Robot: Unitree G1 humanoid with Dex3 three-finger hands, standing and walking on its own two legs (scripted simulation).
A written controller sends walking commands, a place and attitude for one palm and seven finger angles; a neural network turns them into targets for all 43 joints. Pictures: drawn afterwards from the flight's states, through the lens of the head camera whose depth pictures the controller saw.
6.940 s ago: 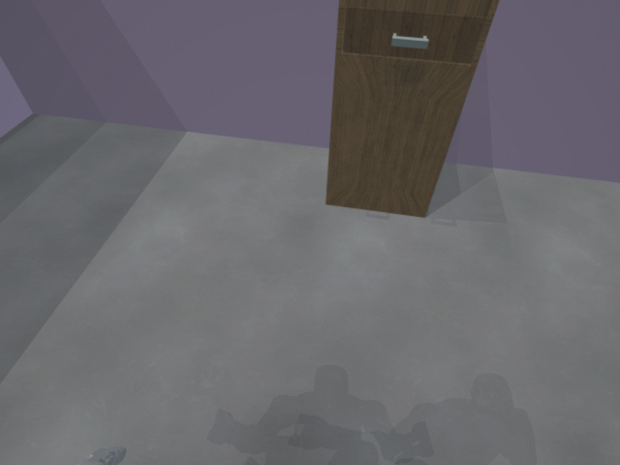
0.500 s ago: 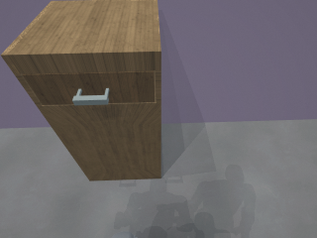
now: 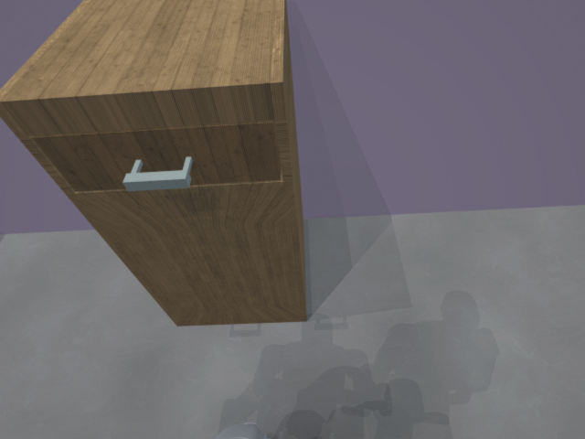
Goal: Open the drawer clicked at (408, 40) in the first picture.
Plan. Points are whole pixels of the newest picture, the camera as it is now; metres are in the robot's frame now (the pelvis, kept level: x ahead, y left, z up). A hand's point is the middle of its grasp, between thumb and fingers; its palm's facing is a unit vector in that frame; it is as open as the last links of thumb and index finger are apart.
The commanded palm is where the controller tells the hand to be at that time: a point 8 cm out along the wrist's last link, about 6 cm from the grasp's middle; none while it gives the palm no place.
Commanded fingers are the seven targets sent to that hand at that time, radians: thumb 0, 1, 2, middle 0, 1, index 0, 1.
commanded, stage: come to a stop and stand still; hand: left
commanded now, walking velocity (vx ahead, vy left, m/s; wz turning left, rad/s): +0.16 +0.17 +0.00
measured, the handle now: (160, 172) +0.53 +0.30 +0.04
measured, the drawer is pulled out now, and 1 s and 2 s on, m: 0.00 0.00 0.00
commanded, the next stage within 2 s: look again from close up in 1.42 s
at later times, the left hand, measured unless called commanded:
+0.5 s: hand out of the picture -0.04 +0.21 -0.16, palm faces +0.11 -0.97 -0.23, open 7.3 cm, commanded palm none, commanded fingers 0.00 0.90 0.90 -0.20 -0.30 -0.20 -0.30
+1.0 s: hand out of the picture -0.04 +0.21 -0.16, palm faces +0.05 -0.99 -0.16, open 7.4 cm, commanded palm none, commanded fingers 0.00 0.90 0.90 -0.20 -0.30 -0.20 -0.30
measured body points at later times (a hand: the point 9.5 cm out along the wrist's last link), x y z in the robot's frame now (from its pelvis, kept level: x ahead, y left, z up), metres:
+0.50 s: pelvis -0.04 +0.02 +0.01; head -0.03 +0.01 +0.46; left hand -0.05 +0.26 -0.14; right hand -0.01 -0.21 -0.15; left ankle -0.08 +0.16 -0.73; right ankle +0.00 -0.09 -0.73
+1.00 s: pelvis -0.02 +0.05 +0.02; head -0.01 +0.05 +0.47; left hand -0.04 +0.26 -0.15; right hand -0.05 -0.16 -0.14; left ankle -0.08 +0.16 -0.73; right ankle +0.00 -0.09 -0.73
